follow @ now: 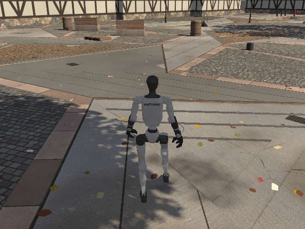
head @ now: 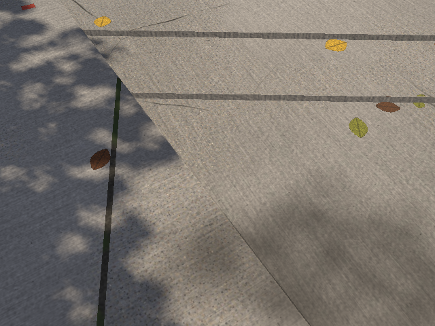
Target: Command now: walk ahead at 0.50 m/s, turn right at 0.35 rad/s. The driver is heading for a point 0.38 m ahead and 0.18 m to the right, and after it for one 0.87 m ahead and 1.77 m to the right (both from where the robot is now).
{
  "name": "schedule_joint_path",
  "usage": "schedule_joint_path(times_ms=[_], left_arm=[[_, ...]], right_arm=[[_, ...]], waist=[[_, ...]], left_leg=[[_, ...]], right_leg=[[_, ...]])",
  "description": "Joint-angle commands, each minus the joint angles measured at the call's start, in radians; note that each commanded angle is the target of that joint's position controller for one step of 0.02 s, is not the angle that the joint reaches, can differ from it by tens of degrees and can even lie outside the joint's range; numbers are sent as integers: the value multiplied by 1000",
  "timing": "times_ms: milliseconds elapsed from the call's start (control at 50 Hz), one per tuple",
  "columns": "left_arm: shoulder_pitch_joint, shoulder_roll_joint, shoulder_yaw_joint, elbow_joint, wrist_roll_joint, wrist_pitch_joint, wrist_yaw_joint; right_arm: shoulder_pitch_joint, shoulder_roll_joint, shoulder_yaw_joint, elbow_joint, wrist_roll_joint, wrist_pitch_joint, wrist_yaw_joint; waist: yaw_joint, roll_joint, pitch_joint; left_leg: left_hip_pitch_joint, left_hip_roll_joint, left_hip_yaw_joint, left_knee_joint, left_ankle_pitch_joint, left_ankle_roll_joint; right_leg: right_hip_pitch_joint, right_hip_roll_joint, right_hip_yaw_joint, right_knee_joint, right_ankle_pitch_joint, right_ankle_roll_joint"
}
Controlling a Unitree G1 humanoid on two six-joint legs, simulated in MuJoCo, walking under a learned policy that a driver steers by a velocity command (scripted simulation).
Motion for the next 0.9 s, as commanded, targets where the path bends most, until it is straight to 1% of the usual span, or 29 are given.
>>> schedule_joint_path(times_ms=[20, 80, 100, 120, 140, 160, 180, 200, 220, 240, 260, 280, 300, 320, 340, 380, 460, 580, 640, 680, 700, 720, 740, 760, 780, 800, 820, 860, 900], left_arm=[[-128, 56, 9, -113, -2, -12, -18], [-110, 76, 19, -138, 4, -9, -37], [-54, 103, 34, -132, 11, -6, -38], [93, 139, 58, -98, 15, -7, -37], [307, 179, 59, -6, 97, -38, -8], [401, 269, 82, -23, 101, -45, 11], [473, 219, 71, 2, 111, -39, 6], [436, 215, 82, 36, 103, -56, 9], [348, 204, 81, 40, 76, -62, 12], [266, 157, 59, 31, 61, -64, 7], [174, 131, 48, 9, 59, -68, -3], [108, 125, 45, -23, 64, -69, -10], [78, 130, 46, -45, 71, -73, -13], [61, 160, 54, -61, 79, -78, -18], [60, 190, 63, -77, 85, -83, -25], [98, 210, 71, -85, 81, -98, -32], [174, 209, 78, -101, 70, -98, -44], [224, 225, 83, -123, 58, -62, -41], [178, 225, 76, -127, 52, -46, -39], [147, 205, 57, -127, 56, -35, -52], [175, 148, 34, -134, 51, -31, -54], [262, 74, 11, -158, 72, -40, -40], [228, 160, 36, -152, 91, -35, -30], [203, 186, 43, -144, 94, -19, -11], [219, 209, 50, -128, 98, -9, 11], [244, 199, 47, -116, 98, -8, 22], [230, 172, 33, -118, 106, -11, 15], [226, 134, 16, -120, 90, -12, -14], [197, 121, 9, -129, 74, -9, -39]], right_arm=[[22, -163, -40, -21, 7, 4, -8], [-2, -187, -49, -23, 14, 28, -18], [-26, -202, -54, -34, 13, 39, -26], [-45, -200, -52, -43, 12, 53, -37], [125, -87, 10, 12, -198, -11, 33], [253, 14, 39, -40, -185, -41, 73], [94, -81, 22, -43, -82, -50, 90], [-112, -107, 13, -101, -37, -51, 85], [-146, -159, 2, -124, -56, -48, 56], [-102, -167, -3, -125, -91, -40, 23], [-72, -140, 7, -124, -102, -29, 5], [-49, -130, 12, -124, -103, -13, -6], [-42, -119, 14, -130, -93, -1, -11], [-25, -109, 17, -127, -76, 10, -9], [-10, -110, 17, -125, -63, 19, -5], [-34, -103, 20, -129, -51, 31, -4], [-137, -110, 28, -150, -57, 54, -11], [-261, -140, 27, -182, -41, 30, -32], [-252, -146, 24, -175, -23, 17, -35], [-193, -179, 12, -167, 6, 2, -36], [-122, -236, -5, -174, 14, -12, -43], [-73, -320, -32, -189, -10, -28, -42], [-58, -300, -42, -180, -49, -32, -43], [-90, -279, -46, -181, -36, -32, -42], [-188, -210, -29, -215, -20, -31, -34], [-241, -161, -15, -248, -5, -27, -33], [-275, -157, -17, -275, -12, -24, -35], [-293, -183, -31, -303, -32, -18, -43], [-248, -210, -49, -304, -36, -11, -48]], waist=[[-13, 91, 69], [20, 117, 38], [57, 135, -2], [134, 124, -80], [145, -5, -284], [107, -179, -526], [237, -46, -471], [260, 3, -199], [200, 18, -141], [117, 0, -152], [49, -13, -118], [10, -9, -110], [-2, -4, -114], [-9, -2, -121], [-12, 6, -116], [5, -11, -99], [58, -17, -77], [128, -41, -105], [103, -23, -99], [50, -8, -117], [33, 68, -216], [48, 282, -328], [17, 132, -206], [35, 113, -149], [76, 129, -117], [98, 163, -110], [104, 175, -99], [97, 139, -108], [65, 134, -89]], left_leg=[[19, 318, -52, -33, 337, 126], [93, 335, -13, 95, 623, 94], [90, 319, 9, 214, 843, 77], [47, 279, 42, 416, 959, 44], [-70, 248, 57, 578, 661, 9], [-526, 56, 32, 849, -73, -70], [-722, -2, -139, 1039, -363, -77], [-853, 47, -215, 1141, -338, -61], [-796, 100, -213, 1134, -306, -60], [-696, 136, -226, 1070, -271, -59], [-612, 163, -217, 1018, -230, -60], [-528, 171, -212, 974, -216, -71], [-503, 159, -197, 930, -177, -86], [-478, 144, -174, 905, -107, -102], [-462, 132, -154, 874, -47, -119], [-463, 119, -131, 790, 22, -144], [-526, 127, -152, 615, 53, -145], [-610, 93, -161, 444, -24, -122], [-497, 62, -141, 293, 59, -82], [-229, 82, -131, 150, 336, -1], [-15, 218, -228, 162, 639, 128], [255, 505, -548, 172, 951, 434], [170, 554, -548, 131, 883, 422], [80, 487, -438, 111, 768, 332], [-9, 423, -334, 102, 702, 259], [-88, 387, -260, 87, 692, 227], [-151, 357, -206, 70, 687, 226], [-174, 312, -121, 47, 635, 235], [-129, 298, -66, 33, 559, 230]], right_leg=[[-38, 11, -6, -51, -18, -28], [20, 55, -68, -64, -164, -70], [111, 98, -109, -59, -214, -85], [290, 147, -137, -108, -161, -109], [704, 115, -17, -120, 132, -205], [1246, -147, 461, -112, 293, -498], [1252, -261, 696, -244, 309, -501], [1061, -222, 552, -258, 298, -391], [854, -186, 427, -274, 351, -358], [716, -152, 358, -294, 442, -345], [561, -127, 299, -337, 457, -336], [438, -110, 276, -374, 423, -332], [391, -86, 255, -401, 384, -330], [342, -65, 227, -409, 362, -323], [301, -47, 204, -408, 339, -312], [282, -19, 193, -394, 320, -286], [404, -52, 295, -355, 194, -282], [669, -111, 452, -271, 249, -293], [642, -75, 470, -231, 217, -247], [502, 21, 443, -203, 141, -167], [413, 117, 369, -99, -70, -85], [149, 270, 218, 125, -658, 36], [46, 205, 164, 318, -811, 80], [55, 155, 127, 421, -774, 95], [71, 124, 94, 488, -719, 115], [124, 107, 91, 495, -660, 124], [165, 101, 47, 548, -605, 130], [188, 99, -9, 555, -511, 131], [172, 69, -34, 430, -463, 132]])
